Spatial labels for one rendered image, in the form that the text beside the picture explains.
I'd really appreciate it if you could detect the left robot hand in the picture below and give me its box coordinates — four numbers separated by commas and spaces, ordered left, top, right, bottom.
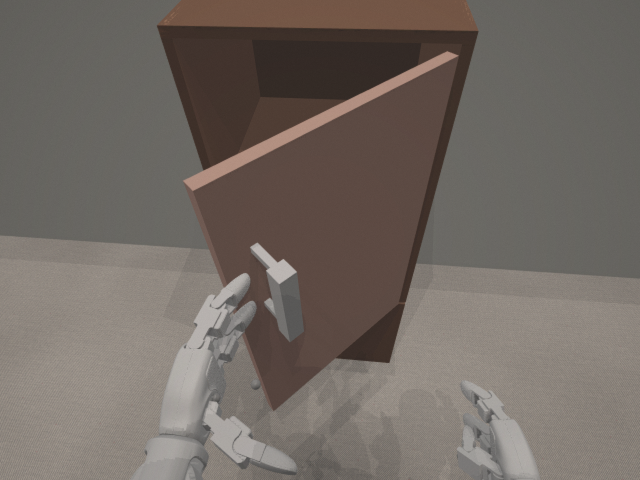
158, 273, 297, 475

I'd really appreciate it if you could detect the right robot hand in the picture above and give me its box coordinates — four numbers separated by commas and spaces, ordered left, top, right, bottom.
457, 380, 540, 480

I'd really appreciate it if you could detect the robot left forearm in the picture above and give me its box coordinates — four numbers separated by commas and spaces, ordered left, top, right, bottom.
130, 435, 209, 480

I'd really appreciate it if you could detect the cupboard door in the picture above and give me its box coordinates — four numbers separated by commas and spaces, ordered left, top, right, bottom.
183, 51, 459, 411

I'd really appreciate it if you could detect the handle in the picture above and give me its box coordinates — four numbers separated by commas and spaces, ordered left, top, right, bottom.
250, 243, 304, 342

